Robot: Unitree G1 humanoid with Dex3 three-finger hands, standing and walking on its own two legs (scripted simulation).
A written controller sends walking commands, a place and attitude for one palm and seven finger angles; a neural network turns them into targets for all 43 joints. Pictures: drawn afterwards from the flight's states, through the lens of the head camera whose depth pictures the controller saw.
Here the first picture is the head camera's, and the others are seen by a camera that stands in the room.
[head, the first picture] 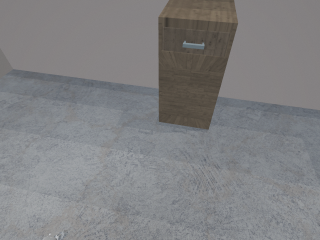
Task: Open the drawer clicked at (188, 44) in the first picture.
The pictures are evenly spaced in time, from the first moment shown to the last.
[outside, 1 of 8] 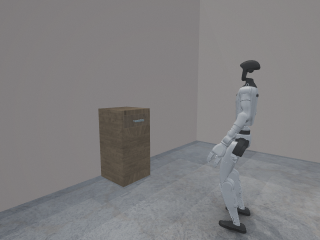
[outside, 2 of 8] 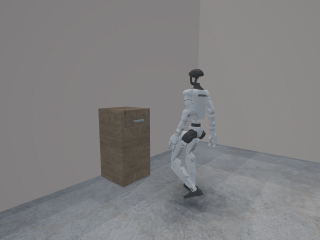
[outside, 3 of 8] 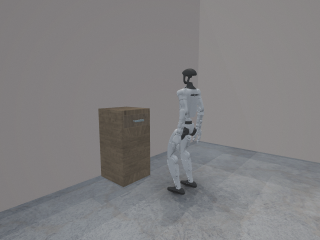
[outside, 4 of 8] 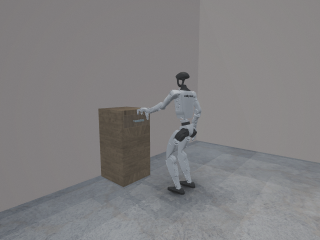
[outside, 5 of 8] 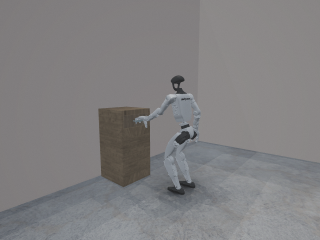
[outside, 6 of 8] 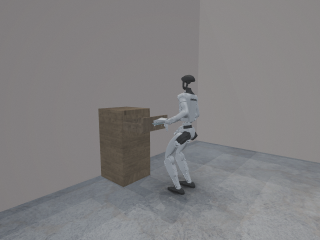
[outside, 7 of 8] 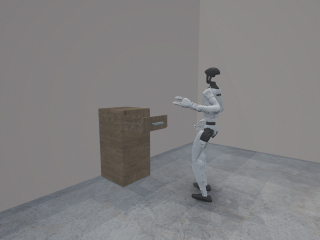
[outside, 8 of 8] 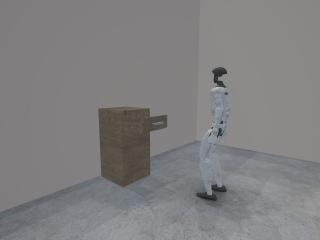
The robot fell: no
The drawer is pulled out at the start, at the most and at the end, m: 0.00 0.30 0.30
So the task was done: yes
